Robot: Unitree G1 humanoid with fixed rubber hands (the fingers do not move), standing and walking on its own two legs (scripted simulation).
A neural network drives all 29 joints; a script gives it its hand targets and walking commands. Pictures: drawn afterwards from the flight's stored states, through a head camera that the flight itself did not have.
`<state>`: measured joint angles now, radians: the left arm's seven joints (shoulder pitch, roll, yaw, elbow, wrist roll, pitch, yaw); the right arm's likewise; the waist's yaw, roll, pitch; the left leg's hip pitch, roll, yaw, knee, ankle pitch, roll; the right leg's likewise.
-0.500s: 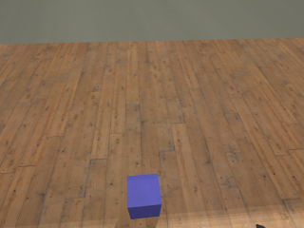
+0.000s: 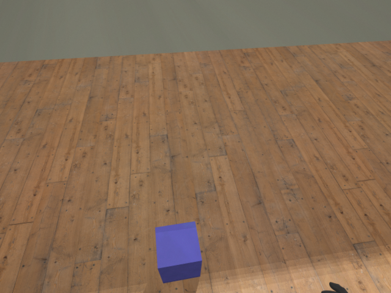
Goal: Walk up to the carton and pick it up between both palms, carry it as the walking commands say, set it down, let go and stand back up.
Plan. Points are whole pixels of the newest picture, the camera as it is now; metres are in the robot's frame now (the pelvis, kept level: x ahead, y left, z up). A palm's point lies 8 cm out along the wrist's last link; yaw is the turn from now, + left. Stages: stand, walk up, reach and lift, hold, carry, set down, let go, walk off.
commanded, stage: walk up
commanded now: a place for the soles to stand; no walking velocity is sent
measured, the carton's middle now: (178, 253) +0.41 +0.06 -0.63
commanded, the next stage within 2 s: reach and lift in 1.38 s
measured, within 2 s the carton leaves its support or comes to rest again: neither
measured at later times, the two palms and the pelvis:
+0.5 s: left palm out of the picture +0.13 +0.29 -0.09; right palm out of the picture +0.10 -0.32 -0.08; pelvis +0.01 -0.01 +0.02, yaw +1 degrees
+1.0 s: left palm out of the picture +0.09 +0.28 -0.09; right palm out of the picture +0.11 -0.33 -0.09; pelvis +0.01 -0.03 +0.02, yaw +5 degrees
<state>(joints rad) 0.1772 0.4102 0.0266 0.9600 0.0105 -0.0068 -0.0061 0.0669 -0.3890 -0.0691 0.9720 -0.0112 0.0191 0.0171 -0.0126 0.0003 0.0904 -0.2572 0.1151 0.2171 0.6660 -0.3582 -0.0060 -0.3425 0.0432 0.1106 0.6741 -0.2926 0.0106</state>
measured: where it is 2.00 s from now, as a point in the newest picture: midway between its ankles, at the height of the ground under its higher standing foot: outside the picture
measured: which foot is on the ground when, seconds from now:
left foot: down 0.00-1.00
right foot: down 0.00-1.00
